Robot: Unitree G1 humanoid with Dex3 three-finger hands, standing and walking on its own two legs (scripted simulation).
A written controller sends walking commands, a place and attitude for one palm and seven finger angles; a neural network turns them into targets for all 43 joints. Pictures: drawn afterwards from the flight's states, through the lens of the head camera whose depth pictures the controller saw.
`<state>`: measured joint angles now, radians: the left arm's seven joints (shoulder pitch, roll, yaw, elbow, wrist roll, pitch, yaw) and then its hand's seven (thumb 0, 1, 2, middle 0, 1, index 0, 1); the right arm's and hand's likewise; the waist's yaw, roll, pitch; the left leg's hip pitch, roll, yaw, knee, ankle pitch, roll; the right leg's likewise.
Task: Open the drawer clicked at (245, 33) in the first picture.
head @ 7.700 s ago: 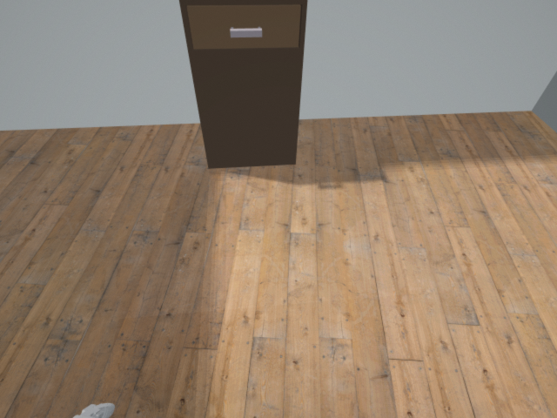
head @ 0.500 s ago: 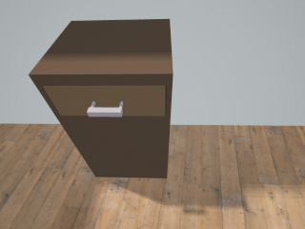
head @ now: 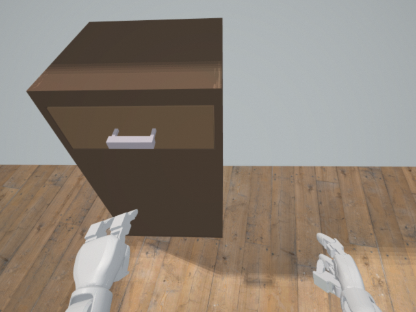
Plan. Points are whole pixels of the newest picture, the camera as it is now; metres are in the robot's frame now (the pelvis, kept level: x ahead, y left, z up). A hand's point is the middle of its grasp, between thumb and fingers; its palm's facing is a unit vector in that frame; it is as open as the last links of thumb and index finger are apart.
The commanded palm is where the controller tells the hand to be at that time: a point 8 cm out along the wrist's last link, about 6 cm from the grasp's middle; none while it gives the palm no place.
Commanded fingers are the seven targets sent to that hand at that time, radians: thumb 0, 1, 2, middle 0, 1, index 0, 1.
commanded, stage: raise the hand with hooked fingers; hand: left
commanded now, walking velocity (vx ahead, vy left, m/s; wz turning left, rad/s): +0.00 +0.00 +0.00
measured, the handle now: (133, 137) +0.54 +0.28 -0.01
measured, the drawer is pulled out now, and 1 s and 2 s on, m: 0.00 0.00 0.00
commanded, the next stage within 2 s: move the hooked fingers above the handle in 1.54 s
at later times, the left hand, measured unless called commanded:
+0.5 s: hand (94, 246) +0.22 +0.24 +0.02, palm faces -0.03 -0.11 -0.99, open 11.2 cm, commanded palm +0.20 +0.25 +0.07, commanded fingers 0.00 -0.13 0.46 -0.27 -0.96 -0.27 -0.96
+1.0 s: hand (69, 197) +0.28 +0.29 +0.09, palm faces +0.06 -0.07 -1.00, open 13.6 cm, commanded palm +0.26 +0.29 +0.14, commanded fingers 0.00 -0.50 0.30 -0.30 -1.20 -0.30 -1.20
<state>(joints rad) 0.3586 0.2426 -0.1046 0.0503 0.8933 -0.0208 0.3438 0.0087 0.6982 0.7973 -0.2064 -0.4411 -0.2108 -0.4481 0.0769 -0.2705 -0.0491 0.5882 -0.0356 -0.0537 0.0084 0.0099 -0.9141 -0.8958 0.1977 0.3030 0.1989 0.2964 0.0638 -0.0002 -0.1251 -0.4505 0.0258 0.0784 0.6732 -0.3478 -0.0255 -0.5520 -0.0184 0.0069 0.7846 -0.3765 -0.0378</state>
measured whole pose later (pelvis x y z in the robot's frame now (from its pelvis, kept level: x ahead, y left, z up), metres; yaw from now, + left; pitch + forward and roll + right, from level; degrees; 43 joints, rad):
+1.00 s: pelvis +0.00 +0.05 +0.02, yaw +2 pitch +2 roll +0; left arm -0.03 0.43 -0.10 0.07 0.99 0.10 0.13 0.00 -0.44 0.32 -0.31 -1.16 -0.32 -1.17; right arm 0.09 -0.21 0.02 0.60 -0.01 0.10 -0.03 0.01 -0.91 -0.90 0.20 0.30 0.20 0.30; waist 0.08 0.06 -0.04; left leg -0.27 -0.02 0.04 0.56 -0.32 0.02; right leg -0.31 -0.05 -0.02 0.57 -0.30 0.02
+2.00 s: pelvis +0.00 +0.02 +0.02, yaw +3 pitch +4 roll +0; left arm -0.28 0.46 -0.08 0.33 0.98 -0.07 0.12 0.00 -0.49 0.30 -0.32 -1.20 -0.32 -1.20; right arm 0.14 -0.25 -0.03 0.66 0.01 0.08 -0.05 0.01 -0.91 -0.90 0.20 0.30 0.20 0.30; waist 0.07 0.05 -0.03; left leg -0.30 0.01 0.01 0.50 -0.27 -0.01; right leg -0.33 -0.03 -0.05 0.53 -0.26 -0.01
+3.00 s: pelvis +0.00 +0.03 +0.01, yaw +1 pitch +14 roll +0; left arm -0.79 0.49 -0.06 1.02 1.08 -0.03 0.23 0.00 -0.49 0.30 -0.31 -1.20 -0.32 -1.20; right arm 0.31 -0.26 -0.06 0.70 0.00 0.10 -0.03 0.01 -0.91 -0.90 0.20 0.30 0.20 0.30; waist -0.07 0.05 -0.09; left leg -0.56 0.02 0.03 0.65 -0.33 0.01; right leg -0.59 -0.02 -0.02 0.64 -0.30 0.00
